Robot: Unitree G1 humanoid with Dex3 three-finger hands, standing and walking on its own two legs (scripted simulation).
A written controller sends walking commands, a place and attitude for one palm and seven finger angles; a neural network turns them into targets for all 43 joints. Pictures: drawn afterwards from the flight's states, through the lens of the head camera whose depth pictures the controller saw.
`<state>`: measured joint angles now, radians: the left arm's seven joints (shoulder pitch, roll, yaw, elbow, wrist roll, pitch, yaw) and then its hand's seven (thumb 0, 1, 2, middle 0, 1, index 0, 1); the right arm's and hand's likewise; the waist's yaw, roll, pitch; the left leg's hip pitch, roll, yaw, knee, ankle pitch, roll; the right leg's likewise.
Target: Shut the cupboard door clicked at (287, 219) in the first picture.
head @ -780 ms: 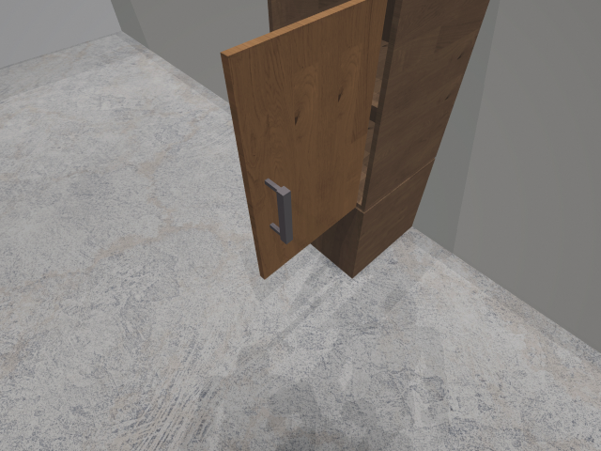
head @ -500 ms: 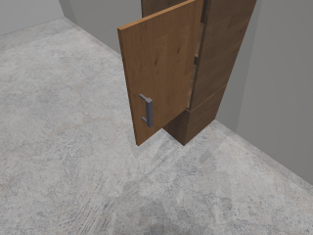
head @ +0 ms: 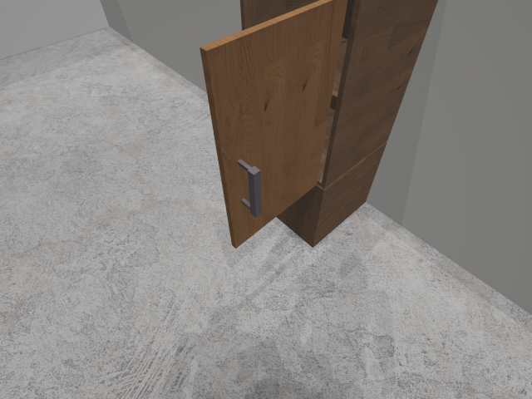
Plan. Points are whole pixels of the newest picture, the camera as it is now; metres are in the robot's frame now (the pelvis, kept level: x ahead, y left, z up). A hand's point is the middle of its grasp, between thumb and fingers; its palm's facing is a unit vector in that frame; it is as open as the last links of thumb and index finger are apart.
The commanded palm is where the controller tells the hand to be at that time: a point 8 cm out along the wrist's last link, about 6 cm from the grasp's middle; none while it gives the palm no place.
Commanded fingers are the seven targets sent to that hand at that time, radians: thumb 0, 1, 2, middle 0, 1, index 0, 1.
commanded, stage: look at it before walking up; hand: left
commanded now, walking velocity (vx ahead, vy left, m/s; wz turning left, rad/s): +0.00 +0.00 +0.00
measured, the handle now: (249, 188) +0.58 +0.08 -0.10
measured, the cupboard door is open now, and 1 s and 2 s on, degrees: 91 91 91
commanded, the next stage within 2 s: walk around to get in front in 0.06 s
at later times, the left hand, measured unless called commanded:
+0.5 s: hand out of the picture +0.03 +0.19 -0.19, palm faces -0.06 -0.97 -0.22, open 7.4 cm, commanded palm none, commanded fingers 0.00 0.90 0.90 -0.20 -0.30 -0.20 -0.30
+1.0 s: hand out of the picture +0.12 +0.16 -0.18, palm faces -0.33 -0.91 -0.26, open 7.4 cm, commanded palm none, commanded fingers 0.00 0.90 0.90 -0.20 -0.30 -0.20 -0.30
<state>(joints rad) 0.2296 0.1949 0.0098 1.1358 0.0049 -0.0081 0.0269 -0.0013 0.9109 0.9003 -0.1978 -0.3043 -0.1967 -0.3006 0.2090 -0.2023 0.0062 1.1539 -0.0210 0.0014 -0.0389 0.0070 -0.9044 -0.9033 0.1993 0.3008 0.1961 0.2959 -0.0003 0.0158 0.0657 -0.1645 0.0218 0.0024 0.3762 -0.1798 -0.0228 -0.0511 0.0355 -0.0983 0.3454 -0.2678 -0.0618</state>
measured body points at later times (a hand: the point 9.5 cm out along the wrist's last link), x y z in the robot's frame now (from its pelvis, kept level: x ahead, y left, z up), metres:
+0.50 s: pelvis +0.00 +0.00 -0.01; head +0.03 +0.00 +0.44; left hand +0.03 +0.25 -0.17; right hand -0.01 -0.24 -0.17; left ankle +0.02 +0.14 -0.74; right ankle -0.05 -0.07 -0.74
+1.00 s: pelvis -0.01 -0.01 -0.01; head +0.04 -0.04 +0.43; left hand +0.13 +0.21 -0.16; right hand +0.01 -0.30 -0.15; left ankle +0.04 +0.12 -0.75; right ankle -0.06 -0.11 -0.74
